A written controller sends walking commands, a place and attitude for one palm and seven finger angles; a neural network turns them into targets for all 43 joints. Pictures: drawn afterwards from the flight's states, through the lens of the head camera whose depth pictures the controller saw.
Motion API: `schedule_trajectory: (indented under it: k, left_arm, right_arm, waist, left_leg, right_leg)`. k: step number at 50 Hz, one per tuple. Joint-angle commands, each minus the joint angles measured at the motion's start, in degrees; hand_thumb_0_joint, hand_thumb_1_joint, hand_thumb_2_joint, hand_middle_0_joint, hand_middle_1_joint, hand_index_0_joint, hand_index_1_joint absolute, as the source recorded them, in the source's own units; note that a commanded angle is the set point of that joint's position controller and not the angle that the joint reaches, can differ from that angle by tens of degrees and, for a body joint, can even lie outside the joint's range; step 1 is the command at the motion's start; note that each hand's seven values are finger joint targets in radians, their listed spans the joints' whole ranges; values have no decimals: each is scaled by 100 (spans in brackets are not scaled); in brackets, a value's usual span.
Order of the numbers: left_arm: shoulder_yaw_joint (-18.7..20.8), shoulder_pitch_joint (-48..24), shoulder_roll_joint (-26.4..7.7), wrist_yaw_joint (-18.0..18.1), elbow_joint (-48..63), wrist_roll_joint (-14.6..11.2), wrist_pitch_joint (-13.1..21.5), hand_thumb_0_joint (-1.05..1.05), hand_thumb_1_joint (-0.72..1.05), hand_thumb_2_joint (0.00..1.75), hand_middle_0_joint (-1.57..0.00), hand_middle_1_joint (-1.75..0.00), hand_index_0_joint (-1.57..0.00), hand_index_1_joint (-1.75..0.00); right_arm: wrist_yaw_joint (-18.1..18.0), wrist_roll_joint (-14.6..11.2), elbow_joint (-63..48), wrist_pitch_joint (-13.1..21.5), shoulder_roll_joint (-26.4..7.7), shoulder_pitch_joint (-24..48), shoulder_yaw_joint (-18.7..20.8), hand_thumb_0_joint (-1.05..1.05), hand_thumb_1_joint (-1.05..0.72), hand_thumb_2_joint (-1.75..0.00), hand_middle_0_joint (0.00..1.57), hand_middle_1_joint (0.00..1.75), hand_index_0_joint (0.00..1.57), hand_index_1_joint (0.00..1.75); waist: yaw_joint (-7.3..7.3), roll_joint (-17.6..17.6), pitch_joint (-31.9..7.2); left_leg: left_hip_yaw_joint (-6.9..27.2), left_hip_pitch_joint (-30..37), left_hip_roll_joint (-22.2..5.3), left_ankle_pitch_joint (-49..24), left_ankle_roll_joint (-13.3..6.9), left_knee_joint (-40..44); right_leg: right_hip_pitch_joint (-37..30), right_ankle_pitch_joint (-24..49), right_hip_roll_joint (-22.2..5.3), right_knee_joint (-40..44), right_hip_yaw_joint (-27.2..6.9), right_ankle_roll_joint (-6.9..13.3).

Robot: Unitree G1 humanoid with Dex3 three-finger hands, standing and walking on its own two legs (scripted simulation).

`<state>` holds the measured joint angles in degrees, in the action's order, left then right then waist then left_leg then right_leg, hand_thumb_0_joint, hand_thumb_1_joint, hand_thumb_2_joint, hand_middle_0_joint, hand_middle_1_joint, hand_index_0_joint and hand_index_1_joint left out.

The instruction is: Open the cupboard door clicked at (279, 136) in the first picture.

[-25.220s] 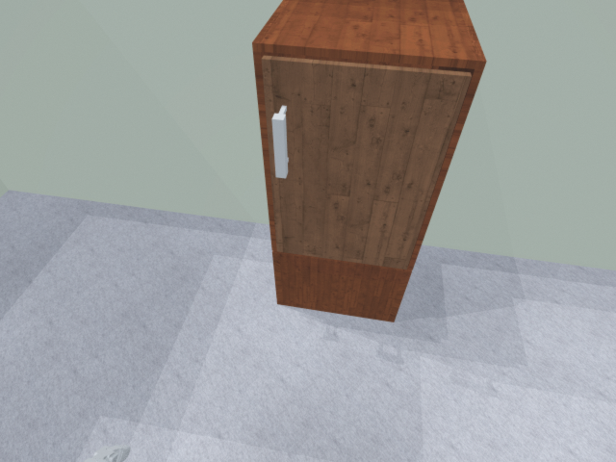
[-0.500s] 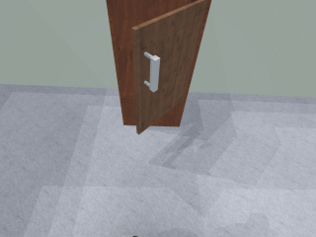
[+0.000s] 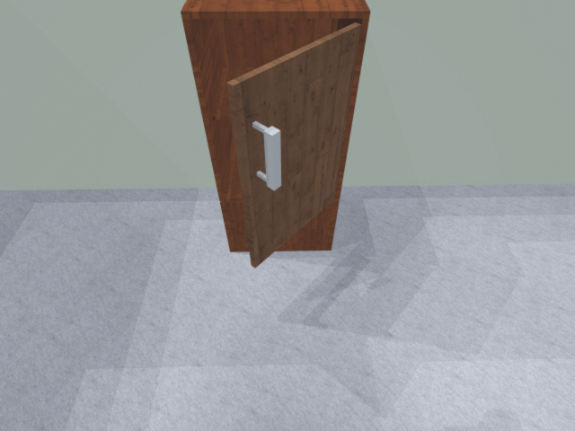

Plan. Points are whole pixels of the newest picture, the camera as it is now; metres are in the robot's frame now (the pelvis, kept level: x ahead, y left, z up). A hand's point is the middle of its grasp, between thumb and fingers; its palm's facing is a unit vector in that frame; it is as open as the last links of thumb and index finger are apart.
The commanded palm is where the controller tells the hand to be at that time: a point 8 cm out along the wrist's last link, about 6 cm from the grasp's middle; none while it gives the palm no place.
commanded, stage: let the arm hang, fingers relaxed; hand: left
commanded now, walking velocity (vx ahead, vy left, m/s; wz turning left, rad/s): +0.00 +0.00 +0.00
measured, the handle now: (266, 156) +0.65 +0.08 +0.00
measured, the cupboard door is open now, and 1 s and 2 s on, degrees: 46 46 46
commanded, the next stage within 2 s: look to check the result in 0.18 s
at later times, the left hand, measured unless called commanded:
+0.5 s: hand out of the picture +0.00 +0.16 -0.17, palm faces +0.04 -0.98 -0.18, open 7.4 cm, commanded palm none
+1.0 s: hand out of the picture +0.02 +0.15 -0.17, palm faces +0.03 -0.98 -0.19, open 7.4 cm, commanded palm none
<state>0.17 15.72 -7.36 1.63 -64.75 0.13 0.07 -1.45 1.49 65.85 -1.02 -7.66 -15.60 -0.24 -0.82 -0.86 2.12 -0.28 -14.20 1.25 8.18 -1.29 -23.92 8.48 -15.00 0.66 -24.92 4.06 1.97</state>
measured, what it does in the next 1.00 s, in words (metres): stands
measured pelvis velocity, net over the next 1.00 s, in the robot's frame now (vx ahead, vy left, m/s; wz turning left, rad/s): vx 0.03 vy -0.01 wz -0.02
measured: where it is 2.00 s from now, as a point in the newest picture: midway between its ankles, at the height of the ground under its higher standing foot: outside the picture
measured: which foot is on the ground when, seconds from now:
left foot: down 0.00-1.00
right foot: down 0.00-1.00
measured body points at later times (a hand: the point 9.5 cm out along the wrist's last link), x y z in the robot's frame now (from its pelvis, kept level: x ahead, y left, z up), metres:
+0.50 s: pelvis +0.02 +0.00 +0.00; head +0.04 -0.01 +0.45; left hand +0.00 +0.21 -0.16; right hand +0.01 -0.22 -0.16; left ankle +0.05 +0.10 -0.74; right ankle -0.01 -0.09 -0.74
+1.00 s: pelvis +0.03 -0.01 +0.00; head +0.05 -0.02 +0.45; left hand +0.02 +0.21 -0.16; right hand +0.02 -0.23 -0.16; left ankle +0.05 +0.10 -0.74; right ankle -0.01 -0.09 -0.74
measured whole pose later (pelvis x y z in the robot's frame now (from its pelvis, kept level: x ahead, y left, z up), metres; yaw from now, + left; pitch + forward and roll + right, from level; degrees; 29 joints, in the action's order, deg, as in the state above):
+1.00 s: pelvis +0.03 -0.01 +0.00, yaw -1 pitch -1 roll +0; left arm 0.7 16.0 -7.4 1.8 -65.2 0.1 0.3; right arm -2.2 1.4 66.2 -0.6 -8.3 -14.0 -0.1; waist -0.1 -0.6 3.2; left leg -0.9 -11.2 0.4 10.4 -0.3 -22.7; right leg 5.1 -16.0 1.6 -22.0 3.1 2.7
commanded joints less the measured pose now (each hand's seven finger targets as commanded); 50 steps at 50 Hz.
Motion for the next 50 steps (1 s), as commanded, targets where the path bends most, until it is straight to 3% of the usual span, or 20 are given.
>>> schedule_trajectory:
  k: [1,8,12,19,30,36,43,47,50]
  left_arm:
    - [113,487,-645,63,26,18,52,0,90,90,-20,-30,-20,-30]
    - [126,475,-618,64,22,9,82,0,90,90,-20,-30,-20,-30]
    - [104,466,-579,70,9,8,77,0,90,90,-20,-30,-20,-30]
    - [115,515,-591,77,3,14,90,0,90,90,-20,-30,-20,-30]
    - [100,520,-586,72,-44,12,86,0,90,90,-20,-30,-20,-30]
    - [108,518,-605,71,-33,12,105,0,90,90,-20,-30,-20,-30]
    - [113,494,-622,70,-20,7,103,0,90,90,-20,-30,-20,-30]
    - [121,485,-612,72,-7,11,92,0,90,90,-20,-30,-20,-30]
    - [243,433,-741,69,111,36,14,0,90,90,-20,-30,-20,-30]
  right_arm:
    - [-57,-20,-119,89,-458,-332,54,0,-90,-90,20,30,20,30]
    - [-88,-29,-111,128,-470,-336,61,0,-90,-90,20,30,20,30]
    - [-95,-35,-111,113,-483,-323,60,0,-90,-90,20,30,20,30]
    - [-100,-45,-124,118,-526,-294,70,0,-90,-90,20,30,20,30]
    - [-106,-38,-91,114,-550,-218,55,0,-90,-90,20,30,20,30]
    - [-111,-40,-97,139,-581,-218,55,0,-90,-90,20,30,20,30]
    - [-117,-39,-88,142,-580,-217,47,0,-90,-90,20,30,20,30]
    - [-125,-37,-87,129,-570,-216,63,0,-90,-90,20,30,20,30]
    - [-172,-41,-137,56,-652,-238,169,0,-90,-90,20,30,20,30]
  waist:
    - [60,-28,357]
    - [62,-67,108]
    - [45,40,282]
    - [47,125,178]
    - [40,36,342]
    - [49,91,154]
    - [49,47,231]
    - [53,99,242]
    - [32,194,203]
  left_leg:
    - [607,78,-552,8,-81,450]
    - [577,262,-602,-464,-83,372]
    - [571,313,-609,-441,-85,376]
    - [550,433,-619,-514,-95,364]
    - [526,460,-621,-471,-82,411]
    - [517,550,-629,-666,-86,396]
    - [533,536,-632,-716,-87,415]
    - [451,592,-660,-717,-71,355]
    - [224,549,-718,-615,-33,18]
  right_leg:
    - [414,-108,-661,728,-658,135]
    - [152,405,-666,700,-644,123]
    - [262,379,-654,758,-656,120]
    - [182,446,-643,777,-640,103]
    - [238,437,-650,845,-665,101]
    - [85,688,-662,807,-674,94]
    - [64,733,-655,822,-668,103]
    - [121,878,-659,816,-723,98]
    - [211,1395,-689,585,-872,139]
